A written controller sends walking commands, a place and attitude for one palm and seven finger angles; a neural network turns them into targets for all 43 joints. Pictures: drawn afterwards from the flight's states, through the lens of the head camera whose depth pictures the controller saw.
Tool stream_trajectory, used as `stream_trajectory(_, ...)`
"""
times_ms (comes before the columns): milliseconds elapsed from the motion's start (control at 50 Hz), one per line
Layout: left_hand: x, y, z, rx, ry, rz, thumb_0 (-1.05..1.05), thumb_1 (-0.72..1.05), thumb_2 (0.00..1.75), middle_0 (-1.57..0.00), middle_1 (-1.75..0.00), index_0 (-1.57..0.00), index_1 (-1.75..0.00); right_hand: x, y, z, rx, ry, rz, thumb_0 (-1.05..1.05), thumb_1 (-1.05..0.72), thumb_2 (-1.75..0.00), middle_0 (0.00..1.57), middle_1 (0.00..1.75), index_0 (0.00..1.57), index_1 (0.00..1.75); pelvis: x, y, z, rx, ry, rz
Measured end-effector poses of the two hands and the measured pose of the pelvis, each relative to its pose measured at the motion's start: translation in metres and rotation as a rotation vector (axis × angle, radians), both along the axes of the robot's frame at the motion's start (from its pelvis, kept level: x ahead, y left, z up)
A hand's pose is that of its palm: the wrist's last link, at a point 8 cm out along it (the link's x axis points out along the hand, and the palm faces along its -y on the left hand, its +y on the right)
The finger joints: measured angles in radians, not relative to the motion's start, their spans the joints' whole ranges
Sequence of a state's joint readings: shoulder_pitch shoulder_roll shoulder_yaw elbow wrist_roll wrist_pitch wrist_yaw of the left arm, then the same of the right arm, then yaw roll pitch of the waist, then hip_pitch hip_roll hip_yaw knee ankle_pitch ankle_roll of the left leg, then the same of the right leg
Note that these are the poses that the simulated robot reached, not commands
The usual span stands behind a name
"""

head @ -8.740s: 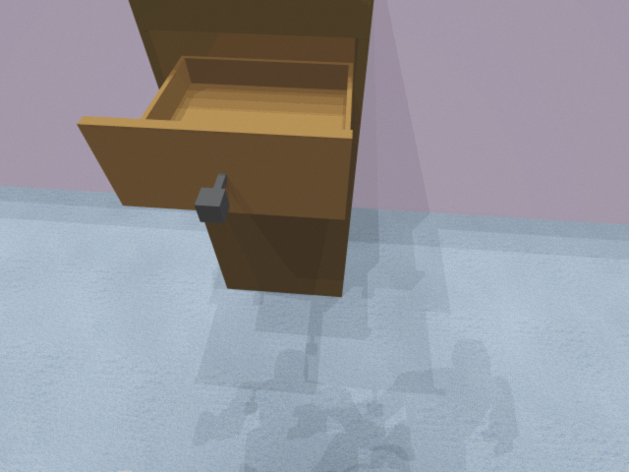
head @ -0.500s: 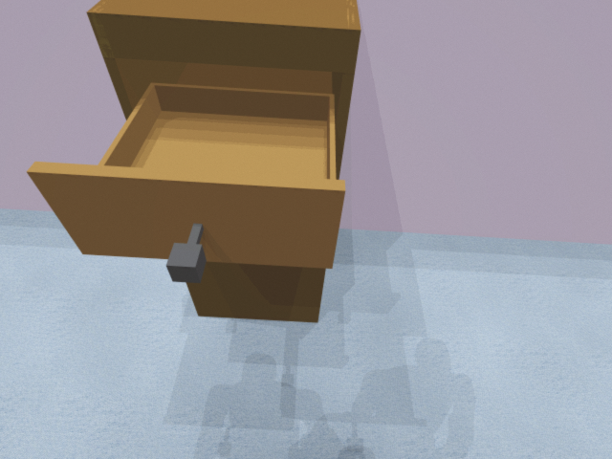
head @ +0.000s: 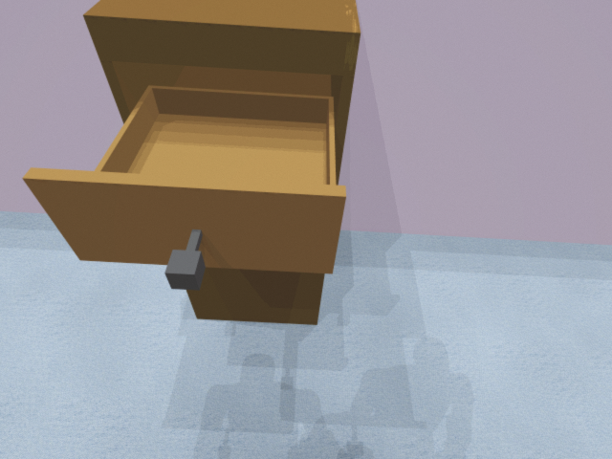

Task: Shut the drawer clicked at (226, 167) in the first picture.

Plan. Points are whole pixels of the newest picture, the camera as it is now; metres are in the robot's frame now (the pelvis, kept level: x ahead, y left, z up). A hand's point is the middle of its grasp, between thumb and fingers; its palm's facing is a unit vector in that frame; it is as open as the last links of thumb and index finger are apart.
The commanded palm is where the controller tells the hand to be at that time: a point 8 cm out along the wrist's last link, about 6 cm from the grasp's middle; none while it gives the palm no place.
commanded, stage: shuffle to correct the standing spot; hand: left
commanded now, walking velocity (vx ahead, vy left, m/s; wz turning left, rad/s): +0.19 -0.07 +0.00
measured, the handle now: (190, 257) +0.34 +0.18 +0.08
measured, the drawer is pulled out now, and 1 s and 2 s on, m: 0.30 0.30 0.30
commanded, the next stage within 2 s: come to a stop and stand still in 0.16 s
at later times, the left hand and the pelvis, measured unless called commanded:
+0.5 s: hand out of the picture +0.00 +0.12 -0.18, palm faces +0.05 -0.98 -0.17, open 7.4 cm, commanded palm none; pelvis +0.05 -0.03 +0.00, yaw +0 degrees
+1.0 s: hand out of the picture +0.05 +0.18 -0.17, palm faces +0.03 -0.96 -0.26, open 7.4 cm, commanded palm none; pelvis +0.00 -0.02 -0.01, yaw +1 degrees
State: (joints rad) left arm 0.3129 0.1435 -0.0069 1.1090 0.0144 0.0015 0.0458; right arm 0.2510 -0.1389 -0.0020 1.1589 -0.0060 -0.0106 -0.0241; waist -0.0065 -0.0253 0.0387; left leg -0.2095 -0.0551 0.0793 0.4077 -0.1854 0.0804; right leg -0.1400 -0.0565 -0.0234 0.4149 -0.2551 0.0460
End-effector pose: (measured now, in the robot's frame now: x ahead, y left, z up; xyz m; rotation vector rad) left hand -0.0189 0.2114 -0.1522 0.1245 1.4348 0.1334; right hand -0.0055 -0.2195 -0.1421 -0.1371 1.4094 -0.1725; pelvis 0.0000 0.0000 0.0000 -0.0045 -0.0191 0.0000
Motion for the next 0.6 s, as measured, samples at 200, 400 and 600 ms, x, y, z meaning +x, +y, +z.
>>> stream_trajectory(200, -0.005, -0.005, -0.001, -0.01, 0.033, 0.004, 0.01, 0.91, 0.9, -0.2, -0.3, -0.2, -0.3, -0.001, 0.001, -0.003, 0.013, 0.014, -0.025, 0.01, -0.91, -0.9, 0.2, 0.3, 0.2, 0.3, 0.011, -0.003, -0.002, 0.012, 0.012, -0.007)
stream_trajectory(400, 0.001, -0.027, 0.003, 0.005, 0.074, 0.042, 0.01, 0.91, 0.9, -0.2, -0.3, -0.2, -0.3, 0.015, -0.013, -0.01, 0.029, 0.039, -0.029, 0.0, -0.91, -0.9, 0.2, 0.3, 0.2, 0.3, 0.039, -0.023, -0.005, 0.01, 0.024, -0.011)
stream_trajectory(600, 0.033, -0.045, 0.001, 0.006, 0.017, 0.046, 0.01, 0.91, 0.9, -0.2, -0.3, -0.2, -0.3, 0.05, -0.035, -0.009, -0.009, -0.002, -0.003, 0.02, -0.93, -0.9, 0.2, 0.3, 0.2, 0.3, 0.043, -0.033, -0.005, 0.018, 0.026, -0.004)
